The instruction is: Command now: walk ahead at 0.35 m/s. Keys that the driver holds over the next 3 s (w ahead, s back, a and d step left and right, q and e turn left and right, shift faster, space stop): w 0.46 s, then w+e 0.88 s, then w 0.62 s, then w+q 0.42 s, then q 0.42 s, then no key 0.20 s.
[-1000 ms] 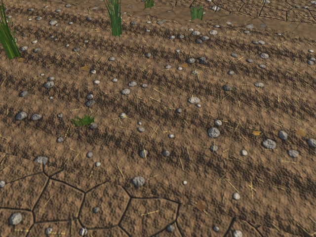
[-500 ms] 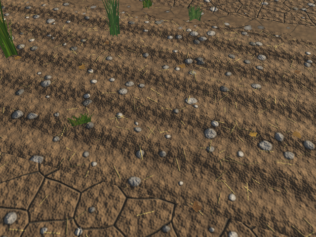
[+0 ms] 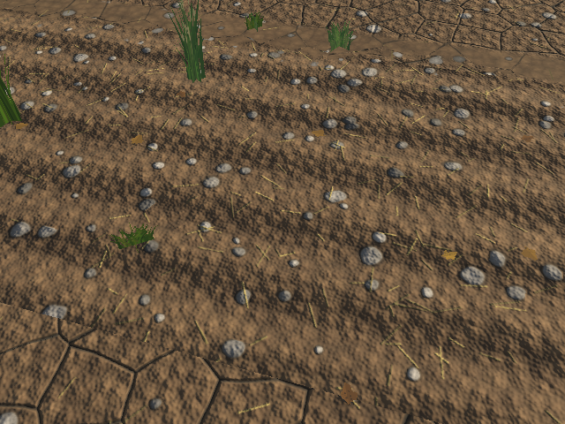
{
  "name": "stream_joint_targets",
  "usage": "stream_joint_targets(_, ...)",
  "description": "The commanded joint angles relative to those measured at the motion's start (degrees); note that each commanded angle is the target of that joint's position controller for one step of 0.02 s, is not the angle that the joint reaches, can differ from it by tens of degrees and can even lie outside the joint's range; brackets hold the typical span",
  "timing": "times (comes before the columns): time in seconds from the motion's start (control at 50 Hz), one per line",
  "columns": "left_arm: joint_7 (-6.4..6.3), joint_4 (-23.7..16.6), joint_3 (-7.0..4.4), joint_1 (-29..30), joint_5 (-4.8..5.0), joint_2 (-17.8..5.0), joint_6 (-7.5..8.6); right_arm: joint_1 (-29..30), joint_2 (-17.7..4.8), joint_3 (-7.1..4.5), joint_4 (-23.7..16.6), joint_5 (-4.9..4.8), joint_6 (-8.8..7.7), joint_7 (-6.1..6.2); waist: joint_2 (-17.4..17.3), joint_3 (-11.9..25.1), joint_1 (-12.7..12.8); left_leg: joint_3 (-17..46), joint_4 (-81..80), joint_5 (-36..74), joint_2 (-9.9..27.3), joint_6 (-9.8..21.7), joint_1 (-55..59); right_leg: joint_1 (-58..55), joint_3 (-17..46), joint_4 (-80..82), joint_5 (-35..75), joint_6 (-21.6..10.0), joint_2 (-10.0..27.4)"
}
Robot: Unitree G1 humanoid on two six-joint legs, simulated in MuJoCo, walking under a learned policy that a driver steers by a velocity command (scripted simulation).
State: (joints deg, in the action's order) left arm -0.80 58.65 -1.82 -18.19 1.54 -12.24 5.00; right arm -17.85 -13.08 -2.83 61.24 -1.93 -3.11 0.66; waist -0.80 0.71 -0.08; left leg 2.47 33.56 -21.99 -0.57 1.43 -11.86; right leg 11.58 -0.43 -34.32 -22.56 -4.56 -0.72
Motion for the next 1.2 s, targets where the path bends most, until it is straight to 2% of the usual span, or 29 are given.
stream_joint_targets(0.02, 0.35, 2.65, -2.38, -14.96, 0.46, -8.8, 1.82, 14.38, -4.4, -0.1, -8.41, -0.21, -2.51, -0.41, 6.89, -6.46, 8.27, 1.35, 4.58, 5.15, 0.84, 3.57, -22.44, -15.84, 14.72, 13.72, 3.28, -5.99, 7.49)
stream_joint_targets(0.04, 0.83, 4.09, -3.83, -21.21, 0.12, -13.83, 1.77, 14.89, -4.43, -0.09, -9.94, 0.61, -4.02, -0.68, 18.49, -3.76, 9.65, -4.24, 21.37, 0.74, -3.06, 0.57, -35.1, -27.97, 32.05, 18.88, 15.2, -10.85, 18.58)
stream_joint_targets(0.06, 1.09, 3.53, -2.58, -20.01, -1.13, -10.09, 1.86, 14.64, -6.24, -0.57, -9.67, 0.52, -4.52, -1.0, 12.53, -4.07, 7.88, -0.58, 31.46, -9.13, -1.21, 0.88, -41.91, -29.58, 35.1, 18.09, 21.87, -12.12, 21.93)
stream_joint_targets(0.12, 1.52, 1.92, -0.95, -14.64, -1.34, -6.36, 1.31, 15.65, -4.5, -0.19, -10.44, -0.69, -4.49, -1.9, 3.83, -6.67, 4.33, -0.46, 38.42, -1.01, 4.7, 2.76, -49.55, -28.6, 22.68, 19.52, 30.56, -9.1, 19.49)
stream_joint_targets(0.16, 1.11, 1.6, 0.17, -13.51, -1.41, -3.59, 0.24, 16.87, -3.06, 0.05, -11.59, -0.05, -4.02, -2.41, 5.2, -6.93, 3.25, -2.69, 32.54, 4.2, 6.07, 1.89, -44.25, -22.65, 15.3, 22.89, 32.24, -6.38, 15.66)
stream_joint_targets(0.24, -0.7, -0.85, -0.18, -10.02, -1.63, -7.68, 0.16, 25.1, -0.07, 1.72, -15.59, 0.82, -3.11, -3.18, 6.28, -8.54, 3.23, -7.28, 7.58, 21.22, 2.07, -0.73, -21.89, -3.25, 5.36, 30.27, 27.15, -4.83, 9.5)
stream_joint_targets(0.32, -0.8, 0.46, -1.41, -11.65, -0.23, -9.8, 0.71, 26.64, -5.18, 0.56, -17.94, 0.1, -2.57, -3.04, 7.55, -8.51, 1.18, -5.37, -2.12, 23.43, 0.88, 1.8, -17.14, -10.84, 4.99, 28.6, 35.24, -3.76, 13.52)
stream_joint_targets(0.36, -0.69, 0.34, -1.98, -10.95, -0.91, -10.69, -0.17, 20.41, -8.01, -0.95, -16.68, 0.17, -2.6, -2.88, 9.26, -2.5, -2.65, -6.34, -1.82, 20.48, -1.42, 3.93, -9.21, -16.1, 3.62, 18.45, 55.58, -2.06, 14.35)
stream_joint_targets(0.38, -0.64, -0.03, -1.93, -10.3, -1.46, -10.31, -0.93, 11.5, -9.92, -2.22, -13.95, -0.09, -2.35, -2.58, 9.37, 2.81, -6.83, -7.25, -1.72, 19.26, -2.87, 5.54, 0.81, -15.14, 2.07, 7.97, 62.4, -0.89, 12.76)
stream_joint_targets(0.4, -0.49, -1.09, -1.58, -9.47, -2.0, -9.74, -1.22, 1.93, -12.01, -3.26, -11.35, -0.08, -1.96, -2.1, 8.32, 8.1, -10.86, -2.78, -0.51, 18.7, 1.35, 7.68, 16.07, -5.27, 1.64, -5.55, 55.52, 0.63, 10.87)
stream_joint_targets(0.42, 0.27, -2.27, 0.38, -16.03, -2.62, -2.07, -0.51, -6.44, -17.64, -4.43, -9.7, 1.7, -1.71, -1.73, -6.8, 18.83, -8.11, 22.92, -2.5, 9.53, 17.7, 16.36, 38.05, 15.67, 0.71, -29.96, 23.02, 3.75, 1.72)
stream_joint_targets(0.44, 0.85, -1.02, 0.91, -16.9, -0.93, -0.73, 1.18, -6.85, -14.33, -3.26, -8.87, 1.7, -1.57, -2.17, -13.85, 24.86, -7.6, 44.46, -16.27, -0.03, 23.99, 20.57, 39.04, 23.41, 7.95, -43.41, -8.61, 3.73, -3.38)
stream_joint_targets(0.46, 1.08, -3.38, -0.69, -10.14, 0.88, -6.33, 2.37, -0.47, -10.92, -2.24, -9.33, 0.95, -2.02, -2.42, -10.14, 12.75, -6.53, 38.16, -18.95, -3.85, 21.08, 17.0, 29.2, 29.52, 8.64, -47.66, -6.36, 2.33, 0.52)
stream_joint_targets(0.48, 0.85, -5.04, -1.03, -4.65, 1.71, -7.95, 2.75, 5.2, -8.39, -1.53, -10.59, 0.96, -2.44, -2.37, -5.11, 5.57, -4.81, 27.94, -20.1, -0.81, 19.65, 14.56, 18.21, 29.43, 6.9, -46.28, -1.0, 1.24, 3.84)
stream_joint_targets(0.5, 0.27, -5.41, -1.37, -2.57, 1.33, -7.81, 2.39, 9.42, -6.72, -0.94, -11.0, 1.58, -3.07, -2.67, -0.7, 1.56, -2.36, 20.67, -21.97, 5.4, 17.62, 12.82, 8.36, 26.2, 5.86, -42.62, 3.42, 1.09, 6.59)
stream_joint_targets(0.56, -0.49, -4.62, -1.79, -6.14, 0.54, -4.27, -0.63, 11.61, -4.5, -0.37, -9.42, 2.62, -4.06, -2.98, -4.01, -0.88, 2.21, 8.53, -26.52, 10.01, 13.52, 10.62, -4.07, 17.98, 6.55, -36.23, 6.58, 1.08, 9.49)
stream_joint_targets(0.62, -0.86, -7.22, -2.35, -1.52, -0.06, -5.23, -1.74, 8.94, -7.11, -0.9, -7.58, 2.85, -4.49, -1.95, -3.07, -3.87, 2.33, 3.32, -29.59, 12.54, 13.89, 11.57, -5.29, 23.97, 7.44, -31.55, 12.12, 2.38, 9.75)
stream_joint_targets(0.74, 0.94, -11.28, -2.2, 9.67, -0.61, -4.75, -0.69, 4.86, -9.29, -0.92, -7.01, 2.61, -4.14, 0.04, -0.56, -4.52, -0.98, -6.13, -29.52, 20.44, 12.7, 9.02, 2.09, 27.94, 4.17, -12.04, 29.38, 3.31, 7.87)
stream_joint_targets(0.84, 3.12, -16.53, -1.01, 18.83, -0.45, -3.51, -0.65, -1.67, -10.94, -1.39, -5.4, 1.72, -2.05, 0.37, 0.57, -6.85, -4.73, -9.07, -25.39, 24.62, 16.12, 8.21, 15.36, 32.87, 0.46, -3.08, 24.72, 2.03, 7.16)
stream_joint_targets(0.9, 4.43, -19.14, -1.54, 18.47, -0.22, -5.28, -0.8, -0.65, -12.63, -2.02, -6.47, 1.4, -0.44, 0.5, -1.92, -4.99, -2.81, -11.47, -17.52, 42.85, 17.36, 6.52, 19.44, 28.37, -3.62, -1.13, 15.15, -0.47, 4.14)
stream_joint_targets(0.94, 4.6, -17.77, -3.62, 8.16, -0.01, -8.96, -1.05, 1.01, -13.7, -2.37, -7.76, 1.54, 0.64, 0.96, -4.0, 1.81, 3.35, -14.17, -1.7, 61.91, 15.94, 4.57, 17.66, 13.11, -7.09, 0.21, 12.47, -3.23, -1.17)
stream_joint_targets(0.96, 3.84, -15.37, -5.85, -1.88, 0.19, -13.17, -1.23, 1.04, -12.91, -1.97, -8.67, 1.69, 0.76, 1.21, -2.23, 7.2, 8.04, -15.2, 12.39, 57.54, 13.47, 2.3, 9.34, -2.99, -4.22, 2.83, 15.19, -5.78, -2.1)
stream_joint_targets(0.98, 2.54, -14.46, -7.98, -8.26, -0.02, -20.73, -1.73, -3.08, -7.24, -0.12, -11.4, 3.14, -0.57, 0.6, 10.21, 14.68, 6.81, -15.24, 34.84, 25.95, 6.9, -1.35, -14.14, -25.99, 21.33, 3.4, 13.12, -14.14, 12.85)
stream_joint_targets(1.0, 2.58, -15.97, -7.17, -7.69, -0.13, -20.08, -1.33, -2.16, -5.37, 0.94, -12.99, 2.57, -3.44, -0.48, 12.98, 22.55, 5.1, -2.62, 47.53, -10.62, -2.98, -2.5, -28.99, -36.38, 49.5, 15.26, 7.3, -21.8, 21.76)
stream_joint_targets(1.02, 2.57, -15.89, -5.81, -7.51, -0.98, -15.59, -1.01, 5.38, -10.37, -0.54, -14.81, 0.09, -5.43, -1.29, 8.42, 17.98, 7.78, 3.28, 49.2, -7.29, 0.8, -0.6, -35.75, -34.86, 43.08, 17.36, 8.28, -17.8, 19.77)
stream_joint_targets(1.04, 2.32, -16.26, -5.2, -4.2, -0.95, -13.15, -0.69, 8.2, -10.16, -0.37, -15.95, -0.6, -6.34, -1.39, 5.94, 11.21, 6.4, 2.55, 45.69, -2.27, 3.48, 0.67, -36.86, -27.1, 33.82, 16.97, 12.39, -15.24, 17.45)
stream_joint_targets(1.06, 2.31, -17.42, -4.59, 0.42, -0.84, -11.35, -0.62, 8.17, -9.77, -0.49, -15.43, 0.43, -6.37, -0.98, 0.85, 6.66, 3.38, 2.17, 40.07, 1.27, 5.92, 0.54, -33.4, -17.34, 26.85, 17.61, 17.99, -13.41, 14.88)
stream_joint_targets(1.1, 2.09, -19.48, -3.72, 5.38, -1.57, -9.03, -0.57, 6.35, -10.22, -1.34, -15.11, 1.63, -4.69, -0.7, 1.8, 3.27, -0.54, 2.27, 33.43, 4.36, 8.1, -0.55, -25.31, -5.41, 20.66, 20.4, 24.22, -12.13, 11.45)
stream_joint_targets(1.2, 0.49, -19.38, -4.72, 2.49, -0.66, -12.5, -0.4, 12.29, -7.27, -0.85, -18.4, 2.92, -2.89, -0.28, 2.68, 0.06, -0.03, 0.11, 15.45, 16.16, 5.79, -4.96, -24.1, 2.29, 13.94, 22.32, 29.1, -11.38, 7.67)
